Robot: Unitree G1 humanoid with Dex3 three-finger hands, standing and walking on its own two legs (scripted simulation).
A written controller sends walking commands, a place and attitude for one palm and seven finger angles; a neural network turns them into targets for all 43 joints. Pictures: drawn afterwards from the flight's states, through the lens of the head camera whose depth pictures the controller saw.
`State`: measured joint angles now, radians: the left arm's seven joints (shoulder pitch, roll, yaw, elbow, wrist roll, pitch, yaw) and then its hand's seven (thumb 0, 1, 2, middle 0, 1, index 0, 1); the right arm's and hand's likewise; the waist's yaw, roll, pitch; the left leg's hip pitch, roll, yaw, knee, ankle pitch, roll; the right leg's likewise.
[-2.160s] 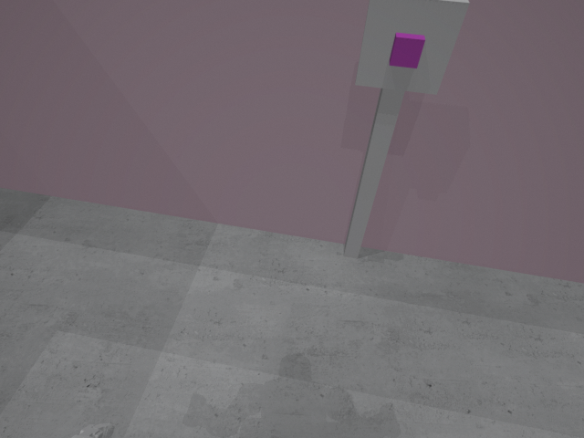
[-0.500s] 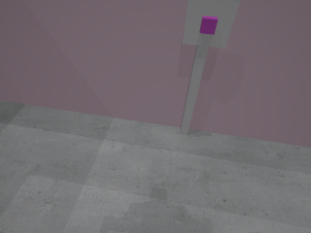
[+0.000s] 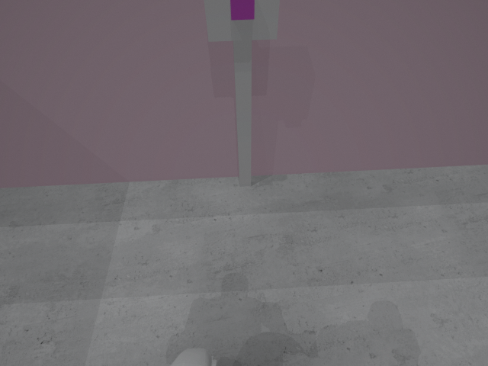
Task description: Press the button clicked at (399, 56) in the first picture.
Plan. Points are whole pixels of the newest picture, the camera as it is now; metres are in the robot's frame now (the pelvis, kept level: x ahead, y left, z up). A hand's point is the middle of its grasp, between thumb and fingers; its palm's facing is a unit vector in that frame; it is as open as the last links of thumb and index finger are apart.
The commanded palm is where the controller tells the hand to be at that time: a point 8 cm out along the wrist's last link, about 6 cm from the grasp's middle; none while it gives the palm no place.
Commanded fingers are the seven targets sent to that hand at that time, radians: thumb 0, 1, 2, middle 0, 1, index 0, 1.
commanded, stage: walk to a spot facing it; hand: left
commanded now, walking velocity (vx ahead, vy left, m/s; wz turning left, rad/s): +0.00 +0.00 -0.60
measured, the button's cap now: (242, 4) +0.98 +0.09 +0.13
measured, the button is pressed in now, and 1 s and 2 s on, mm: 0 0 0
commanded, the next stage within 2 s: turn to face it in 1.50 s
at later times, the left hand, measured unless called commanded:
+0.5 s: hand out of the picture +0.13 +0.24 -0.16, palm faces -0.26 -0.94 -0.21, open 7.4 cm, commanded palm none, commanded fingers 0.00 0.90 0.90 -0.20 -0.30 -0.20 -0.30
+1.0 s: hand (168, 341) +0.18 +0.18 -0.19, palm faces -0.52 -0.84 -0.17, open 7.4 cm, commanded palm none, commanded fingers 0.00 0.90 0.90 -0.20 -0.30 -0.20 -0.30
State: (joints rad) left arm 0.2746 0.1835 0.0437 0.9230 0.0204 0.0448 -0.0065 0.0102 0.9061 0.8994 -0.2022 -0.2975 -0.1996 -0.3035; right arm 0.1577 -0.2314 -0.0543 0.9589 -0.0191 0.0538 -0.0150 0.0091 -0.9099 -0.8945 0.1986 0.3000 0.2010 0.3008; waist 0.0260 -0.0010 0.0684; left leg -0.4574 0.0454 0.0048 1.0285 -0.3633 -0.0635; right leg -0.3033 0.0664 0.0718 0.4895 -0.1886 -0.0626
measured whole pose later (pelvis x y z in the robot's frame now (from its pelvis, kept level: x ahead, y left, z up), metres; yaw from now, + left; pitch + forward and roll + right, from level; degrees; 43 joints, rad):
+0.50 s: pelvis -0.02 +0.06 +0.00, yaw -19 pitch -1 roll -2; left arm 0.18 0.28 0.10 0.89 0.03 0.10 -0.04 0.01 0.91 0.90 -0.19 -0.30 -0.19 -0.30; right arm 0.24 -0.19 -0.03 0.91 -0.03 0.00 -0.02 0.01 -0.91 -0.89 0.20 0.30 0.20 0.30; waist 0.00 -0.03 0.06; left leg -0.15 0.09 0.17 0.49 -0.32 0.02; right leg -0.47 -0.04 -0.01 1.00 -0.40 0.08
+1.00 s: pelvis +0.06 +0.02 -0.01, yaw -35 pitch +0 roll -2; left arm 0.33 0.22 0.06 0.98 0.03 0.01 -0.03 0.01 0.91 0.90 -0.20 -0.30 -0.20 -0.30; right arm 0.24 -0.24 -0.05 0.89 -0.02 -0.02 0.02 0.01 -0.91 -0.89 0.20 0.30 0.20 0.30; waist 0.01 -0.02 0.02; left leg -0.39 0.09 0.09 0.64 -0.28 -0.07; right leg -0.13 0.01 0.09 0.50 -0.37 0.03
